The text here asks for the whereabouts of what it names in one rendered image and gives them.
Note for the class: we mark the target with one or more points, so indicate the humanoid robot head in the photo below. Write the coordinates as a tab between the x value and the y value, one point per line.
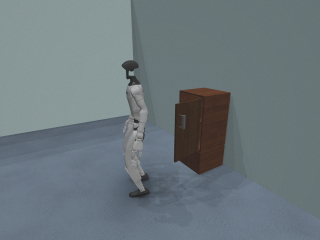
130	65

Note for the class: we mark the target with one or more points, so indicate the left robot upper arm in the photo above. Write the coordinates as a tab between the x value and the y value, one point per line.
137	95

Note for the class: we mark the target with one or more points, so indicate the left robot hand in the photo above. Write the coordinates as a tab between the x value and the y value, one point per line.
137	146

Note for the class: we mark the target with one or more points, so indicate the left robot forearm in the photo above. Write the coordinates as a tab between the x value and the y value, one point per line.
141	125

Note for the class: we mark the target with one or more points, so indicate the handle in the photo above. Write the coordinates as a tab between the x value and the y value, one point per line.
183	123

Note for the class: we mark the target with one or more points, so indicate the cupboard door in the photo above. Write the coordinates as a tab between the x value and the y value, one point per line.
186	141

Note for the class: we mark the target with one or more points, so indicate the right robot foot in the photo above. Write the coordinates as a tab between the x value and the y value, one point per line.
145	176

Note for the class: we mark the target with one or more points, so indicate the right robot hand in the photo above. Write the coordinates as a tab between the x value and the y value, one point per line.
127	123

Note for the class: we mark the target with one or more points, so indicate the right robot forearm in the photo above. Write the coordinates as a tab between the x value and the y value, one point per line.
131	118

